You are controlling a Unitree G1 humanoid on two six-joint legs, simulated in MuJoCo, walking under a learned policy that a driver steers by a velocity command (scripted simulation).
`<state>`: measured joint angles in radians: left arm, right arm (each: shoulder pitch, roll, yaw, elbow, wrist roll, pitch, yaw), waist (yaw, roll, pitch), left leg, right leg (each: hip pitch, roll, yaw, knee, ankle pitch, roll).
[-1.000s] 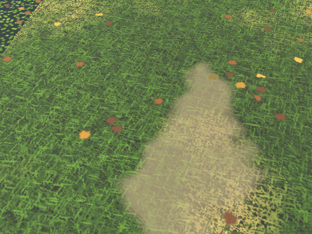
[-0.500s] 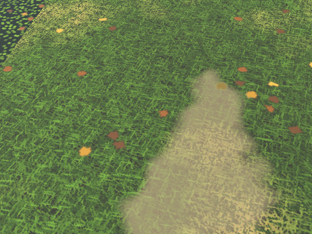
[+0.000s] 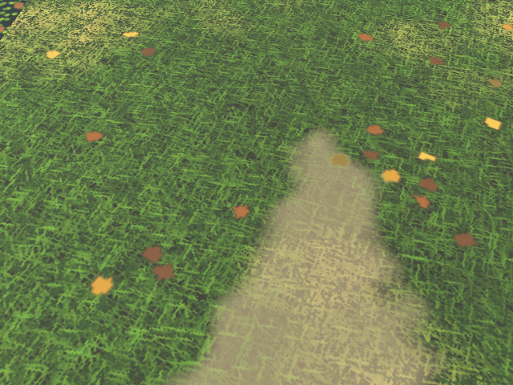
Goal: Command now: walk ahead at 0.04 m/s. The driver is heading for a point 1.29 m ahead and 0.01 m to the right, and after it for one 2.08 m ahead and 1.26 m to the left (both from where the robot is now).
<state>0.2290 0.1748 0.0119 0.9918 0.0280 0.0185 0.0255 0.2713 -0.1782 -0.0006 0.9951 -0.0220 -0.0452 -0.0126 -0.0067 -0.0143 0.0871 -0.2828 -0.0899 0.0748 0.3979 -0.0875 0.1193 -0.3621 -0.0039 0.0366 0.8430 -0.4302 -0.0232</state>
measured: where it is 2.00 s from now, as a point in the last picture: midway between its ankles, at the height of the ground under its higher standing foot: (243, 356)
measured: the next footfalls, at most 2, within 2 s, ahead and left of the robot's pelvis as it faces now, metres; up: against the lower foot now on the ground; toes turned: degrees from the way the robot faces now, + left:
right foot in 0.12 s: +0.06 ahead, -0.12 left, +0.00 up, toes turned +0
left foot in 1.26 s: +0.22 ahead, +0.10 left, +0.00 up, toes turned +5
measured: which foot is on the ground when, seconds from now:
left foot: down 0.00-1.00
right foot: up 0.00-0.10, down 0.12-1.00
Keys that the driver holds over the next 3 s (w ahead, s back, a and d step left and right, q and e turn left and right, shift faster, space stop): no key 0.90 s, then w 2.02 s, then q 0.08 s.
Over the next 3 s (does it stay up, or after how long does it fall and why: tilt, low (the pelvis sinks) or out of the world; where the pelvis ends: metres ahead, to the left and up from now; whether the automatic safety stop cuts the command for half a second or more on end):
stays up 1.08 0.03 0.00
